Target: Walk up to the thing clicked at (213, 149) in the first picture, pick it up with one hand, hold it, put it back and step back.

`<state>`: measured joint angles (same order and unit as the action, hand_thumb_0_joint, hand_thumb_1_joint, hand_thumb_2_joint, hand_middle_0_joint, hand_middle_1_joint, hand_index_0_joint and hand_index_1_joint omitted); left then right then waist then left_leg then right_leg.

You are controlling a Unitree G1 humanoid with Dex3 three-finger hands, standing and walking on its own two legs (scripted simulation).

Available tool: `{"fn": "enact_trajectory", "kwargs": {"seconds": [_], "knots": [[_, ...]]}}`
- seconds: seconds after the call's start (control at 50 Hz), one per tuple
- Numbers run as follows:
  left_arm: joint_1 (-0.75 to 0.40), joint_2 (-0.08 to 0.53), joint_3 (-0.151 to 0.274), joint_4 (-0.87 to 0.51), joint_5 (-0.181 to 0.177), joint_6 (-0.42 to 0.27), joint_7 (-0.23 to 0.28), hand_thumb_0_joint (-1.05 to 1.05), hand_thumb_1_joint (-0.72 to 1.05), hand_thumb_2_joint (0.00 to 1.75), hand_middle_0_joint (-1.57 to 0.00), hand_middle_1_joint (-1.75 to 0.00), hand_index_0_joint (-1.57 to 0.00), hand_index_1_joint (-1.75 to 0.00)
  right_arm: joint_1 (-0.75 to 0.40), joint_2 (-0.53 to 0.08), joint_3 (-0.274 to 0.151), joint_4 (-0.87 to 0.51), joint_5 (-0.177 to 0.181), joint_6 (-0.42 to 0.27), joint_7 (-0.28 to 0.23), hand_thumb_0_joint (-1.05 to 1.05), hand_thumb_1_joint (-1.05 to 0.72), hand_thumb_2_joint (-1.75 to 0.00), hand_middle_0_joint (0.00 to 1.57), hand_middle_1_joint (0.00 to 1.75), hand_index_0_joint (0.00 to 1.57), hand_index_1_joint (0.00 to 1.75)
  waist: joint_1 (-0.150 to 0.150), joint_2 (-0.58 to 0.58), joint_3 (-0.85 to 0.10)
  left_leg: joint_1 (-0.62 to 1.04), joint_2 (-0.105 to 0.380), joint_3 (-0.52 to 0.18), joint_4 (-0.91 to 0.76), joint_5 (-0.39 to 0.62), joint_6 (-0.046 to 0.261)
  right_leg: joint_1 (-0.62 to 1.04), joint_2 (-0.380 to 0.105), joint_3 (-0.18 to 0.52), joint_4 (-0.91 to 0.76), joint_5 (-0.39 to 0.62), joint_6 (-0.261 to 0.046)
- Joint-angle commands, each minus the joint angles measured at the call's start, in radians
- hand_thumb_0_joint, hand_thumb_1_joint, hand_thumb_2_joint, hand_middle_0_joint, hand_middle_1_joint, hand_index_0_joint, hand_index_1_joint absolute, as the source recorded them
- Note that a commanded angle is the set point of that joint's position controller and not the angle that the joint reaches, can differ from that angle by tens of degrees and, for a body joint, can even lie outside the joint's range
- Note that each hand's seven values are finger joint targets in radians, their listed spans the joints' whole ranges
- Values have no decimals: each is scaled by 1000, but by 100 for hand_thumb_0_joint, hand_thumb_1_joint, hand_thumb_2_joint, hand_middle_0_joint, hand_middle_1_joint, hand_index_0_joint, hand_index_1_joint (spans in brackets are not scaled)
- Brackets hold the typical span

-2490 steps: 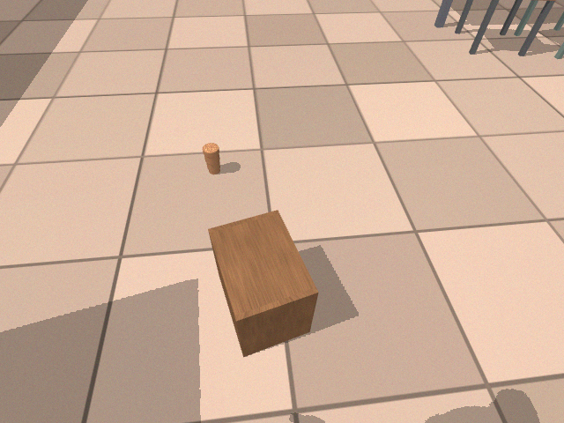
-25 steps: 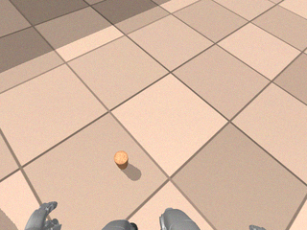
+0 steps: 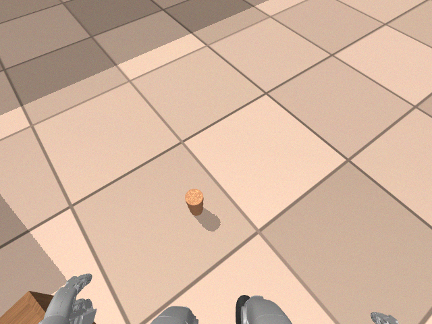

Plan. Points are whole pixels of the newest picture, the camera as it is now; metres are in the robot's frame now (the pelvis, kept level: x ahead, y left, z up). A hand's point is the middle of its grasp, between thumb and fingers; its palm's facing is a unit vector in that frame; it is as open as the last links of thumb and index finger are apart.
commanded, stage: step back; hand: left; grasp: from the side
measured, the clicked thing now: (195, 203) +0.62 +0.13 -0.68
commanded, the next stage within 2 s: none
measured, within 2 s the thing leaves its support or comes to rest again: neither
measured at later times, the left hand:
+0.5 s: hand out of the picture -0.09 +0.28 -0.16, palm faces -0.10 -0.92 -0.39, open 7.3 cm
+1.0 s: hand out of the picture -0.18 +0.23 -0.14, palm faces -0.03 -0.94 -0.35, open 7.3 cm
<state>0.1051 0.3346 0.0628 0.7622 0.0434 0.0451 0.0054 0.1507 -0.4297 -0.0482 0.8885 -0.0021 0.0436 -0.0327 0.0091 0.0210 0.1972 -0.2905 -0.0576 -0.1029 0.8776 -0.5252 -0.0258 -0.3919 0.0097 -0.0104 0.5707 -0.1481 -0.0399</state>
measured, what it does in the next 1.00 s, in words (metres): walks backwards: left foot, then right foot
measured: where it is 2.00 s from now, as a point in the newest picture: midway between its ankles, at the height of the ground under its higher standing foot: outside the picture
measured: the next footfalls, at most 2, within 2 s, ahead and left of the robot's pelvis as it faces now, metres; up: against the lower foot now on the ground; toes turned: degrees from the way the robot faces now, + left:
left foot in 0.06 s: -0.01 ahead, +0.12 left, +0.00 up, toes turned -2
right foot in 0.52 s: -0.18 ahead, -0.13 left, +0.00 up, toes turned -3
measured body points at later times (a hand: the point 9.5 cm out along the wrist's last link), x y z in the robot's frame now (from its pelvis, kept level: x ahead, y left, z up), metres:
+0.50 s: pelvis -0.17 +0.00 -0.01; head -0.10 +0.01 +0.44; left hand -0.08 +0.32 -0.13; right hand -0.04 -0.32 -0.10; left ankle -0.05 +0.12 -0.73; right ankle -0.22 -0.13 -0.71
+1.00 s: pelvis -0.33 -0.03 +0.00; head -0.28 -0.01 +0.44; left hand -0.18 +0.28 -0.12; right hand -0.28 -0.34 -0.11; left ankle -0.31 +0.09 -0.72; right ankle -0.31 -0.14 -0.67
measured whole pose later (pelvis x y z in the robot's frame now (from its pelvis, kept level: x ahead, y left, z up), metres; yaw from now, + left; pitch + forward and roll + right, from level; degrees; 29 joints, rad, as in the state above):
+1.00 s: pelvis -0.33 -0.03 +0.00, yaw +1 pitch -3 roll +0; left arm 0.08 0.38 0.07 0.76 0.03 0.10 0.00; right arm 0.23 -0.35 -0.03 0.88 -0.04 0.02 -0.03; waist -0.03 -0.04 0.18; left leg -0.28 -0.01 -0.03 0.66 -0.32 0.02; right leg -0.50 0.07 0.07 1.09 -0.52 -0.01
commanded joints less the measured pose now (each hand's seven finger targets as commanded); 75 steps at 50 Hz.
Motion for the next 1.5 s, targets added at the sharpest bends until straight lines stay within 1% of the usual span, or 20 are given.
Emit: {"fn": "enact_trajectory", "kwargs": {"seconds": [0.0, 0.04, 0.08, 0.1, 0.18, 0.34, 0.44, 0.5, 0.54, 0.56, 0.64, 0.76, 0.86, 0.92, 0.98, 1.16, 1.22, 1.24, 1.32, 1.48], "knots": [[23, 279, 82, -77, -9, -3, 15, 0, 90, 90, -20, -30, -20, -30, 123, -132, -51, -38, -12, -20, 6, 0, -90, -90, 20, 30, 20, 30, -5, -233, -309, 25, 13, 100, -268, 104, 34, 292, -210, 262, -132, 103, -130], [1, 262, 69, -88, -18, 7, 8, 0, 90, 90, -20, -30, -20, -30, 171, -157, -63, -17, -24, -24, 11, 0, -90, -90, 20, 30, 20, 30, -48, -145, -286, 140, 50, 41, -431, 272, 74, 113, -173, 245, -71, -55, -60], [-39, 230, 74, -97, -21, 1, 15, 0, 90, 90, -20, -30, -20, -30, 44, -315, -93, -64, -48, -25, 20, 0, -90, -90, 20, 30, 20, 30, -60, 240, -177, -19, 439, -456, -639, 171, 261, -118, 104, 83, 345, -440, 32], [-46, 261, 92, -89, -7, 1, 24, 0, 90, 90, -20, -30, -20, -30, -29, -349, -100, -94, -43, -32, 18, 0, -90, -90, 20, 30, 20, 30, -65, 247, -129, -191, 511, -529, -680, 146, 348, -52, 90, 205, 566, -481, 42], [115, 226, 91, -5, -32, 8, 9, 0, 90, 90, -20, -30, -20, -30, -141, -178, -53, -113, -50, -50, 4, 0, -90, -90, 20, 30, 20, 30, 65, 72, -112, -65, 260, -126, -564, 419, 180, -115, 139, 239, 746, -271, 21], [84, 219, 74, -26, -19, -6, 11, 0, 90, 90, -20, -30, -20, -30, 51, -185, -77, -111, -25, -47, -1, 0, -90, -90, 20, 30, 20, 30, -55, 144, -242, 316, 301, -122, -438, 629, 267, -133, 62, 157, 433, -353, 99], [201, 226, 74, 35, -19, -5, -6, 0, 90, 90, -20, -30, -20, -30, -27, -236, -89, -154, -31, -24, 3, 0, -90, -90, 20, 30, 20, 30, -18, 210, -288, 139, 322, -120, -447, 462, 238, 110, 3, 51, 109, -319, 55], [307, 247, 90, 91, -3, -9, -12, 0, 90, 90, -20, -30, -20, -30, -75, -205, -78, -161, -17, -8, 6, 0, -90, -90, 20, 30, 20, 30, 35, 112, -294, -61, 245, -67, -335, 323, 137, 286, -22, 85, -121, -150, -3], [159, 401, 124, 9, 8, -10, -17, 0, 90, 90, -20, -30, -20, -30, -77, -127, -62, -180, -6, -11, -7, 0, -90, -90, 20, 30, 20, 30, 39, -291, -170, -257, -47, 56, 44, -42, 17, 74, -332, 493, -281, -277, -180], [76, 438, 129, -30, 13, -12, -8, 0, 90, 90, -20, -30, -20, -30, -83, -174, -80, -166, -15, -12, -20, 0, -90, -90, 20, 30, 20, 30, 54, -349, -121, -196, -4, -19, 235, -76, 10, -108, -442, 607, -334, -268, -278], [-55, 267, 92, -59, 4, -16, 7, 0, 90, 90, -20, -30, -20, -30, 52, -134, -56, -97, 0, -19, -10, 0, -90, -90, 20, 30, 20, 30, -45, -186, -128, -182, -82, -37, 350, 99, 27, -7, -179, 170, -183, 52, -114], [65, 256, 92, -78, 11, -7, 28, 0, 90, 90, -20, -30, -20, -30, 50, -113, -38, -120, -16, -45, -18, 0, -90, -90, 20, 30, 20, 30, 36, -237, -222, -230, 24, 42, -43, -7, 10, 370, -260, 223, -55, 328, -166], [45, 230, 65, -112, -16, 27, 11, 0, 90, 90, -20, -30, -20, -30, 152, -161, -70, -76, -35, -57, -14, 0, -90, -90, 20, 30, 20, 30, 6, -74, -297, 110, 116, -25, -500, 453, 73, 162, -148, 137, 172, 121, -50], [-28, 263, 81, -119, -15, 28, 22, 0, 90, 90, -20, -30, -20, -30, 23, -348, -105, -130, -44, -58, -19, 0, -90, -90, 20, 30, 20, 30, -28, 208, -203, -92, 536, -504, -540, 644, 376, -26, 11, 205, 668, -506, 32], [52, 245, 83, -65, -31, 31, 7, 0, 90, 90, -20, -30, -20, -30, -52, -213, -60, -151, -45, -60, -26, 0, -90, -90, 20, 30, 20, 30, 39, 70, -213, -8, 332, -138, -427, 802, 276, -77, 77, 213, 784, -375, 32], [181, 204, 59, 62, -22, -58, 6, 0, 90, 90, -20, -30, -20, -30, -2, -228, -71, -119, -40, -19, 12, 0, -90, -90, 20, 30, 20, 30, 8, 215, -309, 126, 244, -17, -279, 359, 212, 180, 15, -16, -191, -204, 41], [151, 368, 101, 72, 7, -77, 14, 0, 90, 90, -20, -30, -20, -30, 19, -84, -26, -145, -29, -13, 15, 0, -90, -90, 20, 30, 20, 30, -4, -182, -207, -361, 34, 27, 3, -15, 48, 267, -273, 524, -256, -333, -72], [75, 440, 108, 41, 12, -73, 19, 0, 90, 90, -20, -30, -20, -30, -70, -155, -54, -143, -27, -13, 4, 0, -90, -90, 20, 30, 20, 30, 53, -197, -167, -205, 76, -79, 71, -46, 25, -13, -416, 637, -297, -418, -217], [7, 307, 75, 65, -3, -90, 21, 0, 90, 90, -20, -30, -20, -30, -18, -142, -49, -65, -13, -27, 23, 0, -90, -90, 20, 30, 20, 30, -11, -142, -86, -181, 26, -37, 98, 133, 23, 38, -216, 272, -188, -177, -120], [76, 335, 70, 96, -8, -81, 6, 0, 90, 90, -20, -30, -20, -30, 21, -142, -62, -11, -36, -65, 52, 0, -90, -90, 20, 30, 20, 30, 7, -194, -135, 28, 38, 96, -396, 91, 33, 93, -248, 274, -162, -364, -127]]}}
